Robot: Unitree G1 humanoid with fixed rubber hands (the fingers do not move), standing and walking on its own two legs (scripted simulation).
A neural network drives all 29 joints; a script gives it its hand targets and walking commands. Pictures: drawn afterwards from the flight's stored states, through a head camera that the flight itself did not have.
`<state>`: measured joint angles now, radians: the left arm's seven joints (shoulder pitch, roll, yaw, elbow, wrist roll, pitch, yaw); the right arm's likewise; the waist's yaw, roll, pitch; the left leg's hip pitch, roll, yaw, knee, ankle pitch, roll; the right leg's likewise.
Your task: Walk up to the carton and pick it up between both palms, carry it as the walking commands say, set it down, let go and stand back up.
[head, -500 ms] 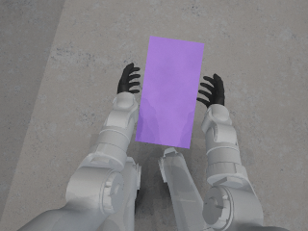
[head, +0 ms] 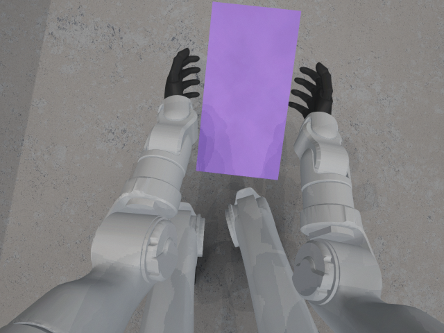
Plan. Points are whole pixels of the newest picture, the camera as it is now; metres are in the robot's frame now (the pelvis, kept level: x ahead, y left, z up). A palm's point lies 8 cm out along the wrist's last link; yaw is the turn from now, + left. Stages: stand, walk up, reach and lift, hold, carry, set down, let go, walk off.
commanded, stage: set down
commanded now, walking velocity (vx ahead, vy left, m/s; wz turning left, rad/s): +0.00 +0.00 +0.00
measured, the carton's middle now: (244, 98) +0.50 -0.11 -0.19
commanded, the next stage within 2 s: none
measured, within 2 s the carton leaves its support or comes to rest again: neither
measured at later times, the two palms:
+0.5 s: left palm (186, 106) +0.50 +0.01 -0.20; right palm (297, 118) +0.44 -0.21 -0.20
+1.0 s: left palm (189, 111) +0.52 +0.01 -0.27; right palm (292, 116) +0.46 -0.22 -0.26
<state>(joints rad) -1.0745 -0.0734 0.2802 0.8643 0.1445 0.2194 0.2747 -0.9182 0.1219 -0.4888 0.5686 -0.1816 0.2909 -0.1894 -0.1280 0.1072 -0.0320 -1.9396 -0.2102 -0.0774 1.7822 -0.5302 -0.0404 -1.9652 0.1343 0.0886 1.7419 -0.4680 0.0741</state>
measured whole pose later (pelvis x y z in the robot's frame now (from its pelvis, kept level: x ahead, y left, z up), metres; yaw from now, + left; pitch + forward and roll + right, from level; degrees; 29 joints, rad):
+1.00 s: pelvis -0.02 -0.01 -0.10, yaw +1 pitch +29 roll +0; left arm -1.45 0.14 0.14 0.97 0.03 0.25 0.25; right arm -1.31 -0.06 -0.42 0.71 -0.05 0.27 -0.20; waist -0.16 0.04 0.52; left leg -2.06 -0.23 -0.06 2.14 -0.57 -0.08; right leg -2.10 0.12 0.03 2.09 -0.49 0.06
